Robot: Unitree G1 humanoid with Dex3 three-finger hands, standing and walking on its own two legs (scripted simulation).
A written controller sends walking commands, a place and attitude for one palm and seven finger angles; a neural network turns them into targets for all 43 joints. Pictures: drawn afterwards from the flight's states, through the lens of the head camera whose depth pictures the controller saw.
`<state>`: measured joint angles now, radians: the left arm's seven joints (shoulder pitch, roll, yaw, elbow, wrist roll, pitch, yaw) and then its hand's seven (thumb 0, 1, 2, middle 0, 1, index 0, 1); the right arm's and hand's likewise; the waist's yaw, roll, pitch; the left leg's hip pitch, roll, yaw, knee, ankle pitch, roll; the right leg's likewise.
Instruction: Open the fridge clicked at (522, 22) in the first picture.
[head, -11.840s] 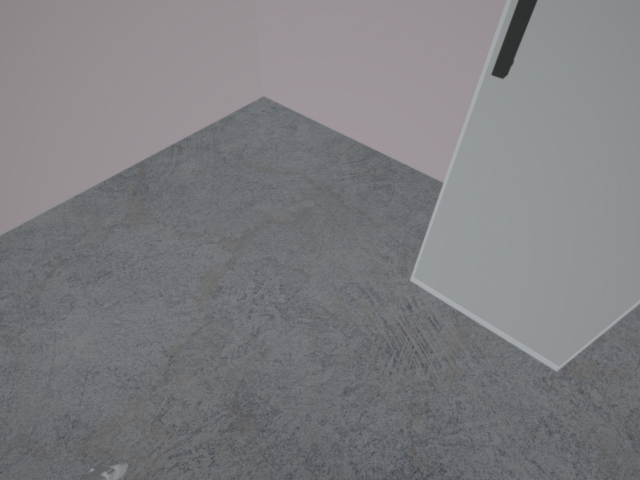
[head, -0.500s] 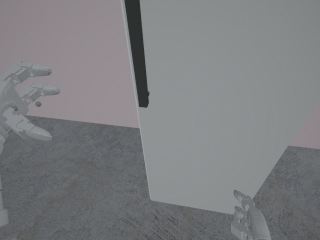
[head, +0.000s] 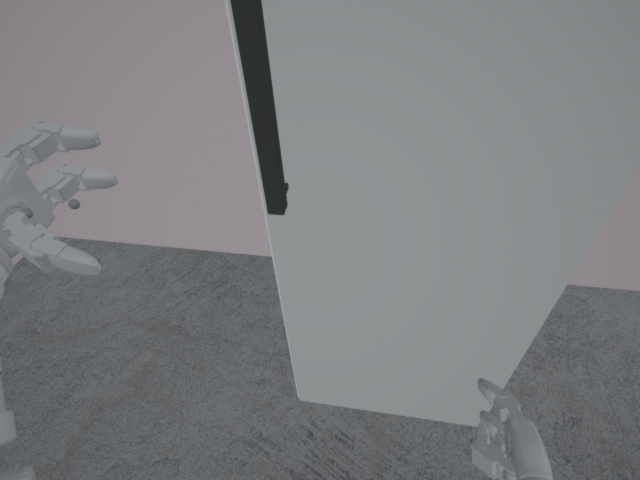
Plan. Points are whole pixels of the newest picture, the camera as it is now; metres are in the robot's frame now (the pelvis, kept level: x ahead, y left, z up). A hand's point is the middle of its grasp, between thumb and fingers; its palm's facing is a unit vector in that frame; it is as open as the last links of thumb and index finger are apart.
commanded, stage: raise the hand to about handle height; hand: left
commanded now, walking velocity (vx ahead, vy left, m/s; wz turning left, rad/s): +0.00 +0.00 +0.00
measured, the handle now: (267, 102) +0.48 +0.13 +0.27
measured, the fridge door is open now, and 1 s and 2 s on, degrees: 0 0 0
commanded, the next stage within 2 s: move the hooked fingers beside the handle in 0.02 s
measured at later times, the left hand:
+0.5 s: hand (116, 186) +0.32 +0.26 +0.25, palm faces +0.03 -0.99 -0.10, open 13.9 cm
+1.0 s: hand (147, 173) +0.35 +0.24 +0.24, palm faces +0.02 -1.00 -0.07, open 13.9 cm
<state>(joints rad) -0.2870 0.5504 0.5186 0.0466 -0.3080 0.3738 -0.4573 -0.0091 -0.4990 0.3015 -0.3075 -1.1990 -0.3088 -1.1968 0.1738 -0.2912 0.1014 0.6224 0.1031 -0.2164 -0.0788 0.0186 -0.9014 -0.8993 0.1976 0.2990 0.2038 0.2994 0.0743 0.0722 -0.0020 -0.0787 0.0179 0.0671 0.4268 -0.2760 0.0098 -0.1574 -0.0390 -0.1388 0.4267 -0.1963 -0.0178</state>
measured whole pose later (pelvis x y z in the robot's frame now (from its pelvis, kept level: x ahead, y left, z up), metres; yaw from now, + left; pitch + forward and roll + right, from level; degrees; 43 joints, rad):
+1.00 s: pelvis +0.00 +0.01 +0.00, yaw +0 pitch -2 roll +0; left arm -0.50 0.45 0.36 0.22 -0.25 0.35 -0.34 -0.01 -0.50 0.30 -0.31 -1.20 -0.31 -1.20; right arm 0.17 -0.27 0.10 0.64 0.10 -0.17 -0.09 0.02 -0.90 -0.90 0.20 0.30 0.20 0.30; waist 0.05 0.06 -0.02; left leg -0.10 0.00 0.07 0.42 -0.27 0.02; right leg -0.18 -0.05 -0.13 0.42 -0.19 0.00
